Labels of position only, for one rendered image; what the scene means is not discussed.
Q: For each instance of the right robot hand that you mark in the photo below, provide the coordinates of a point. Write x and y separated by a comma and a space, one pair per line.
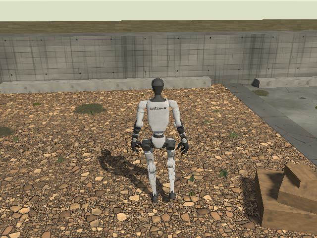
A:
185, 148

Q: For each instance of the right robot upper arm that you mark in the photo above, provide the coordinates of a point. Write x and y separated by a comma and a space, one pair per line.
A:
176, 114

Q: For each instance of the left robot hand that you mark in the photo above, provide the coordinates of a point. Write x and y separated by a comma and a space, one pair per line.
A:
135, 144

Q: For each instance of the left robot upper arm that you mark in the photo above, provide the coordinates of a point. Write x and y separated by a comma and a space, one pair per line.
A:
140, 113

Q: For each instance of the right robot shin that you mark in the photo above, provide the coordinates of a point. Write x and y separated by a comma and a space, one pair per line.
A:
171, 176

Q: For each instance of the right robot forearm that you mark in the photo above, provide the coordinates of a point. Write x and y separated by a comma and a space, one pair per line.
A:
182, 133

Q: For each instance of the humanoid robot torso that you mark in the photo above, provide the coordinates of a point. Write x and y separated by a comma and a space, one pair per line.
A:
158, 119

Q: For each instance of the left robot forearm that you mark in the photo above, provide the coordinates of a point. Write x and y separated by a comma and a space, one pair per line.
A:
135, 133

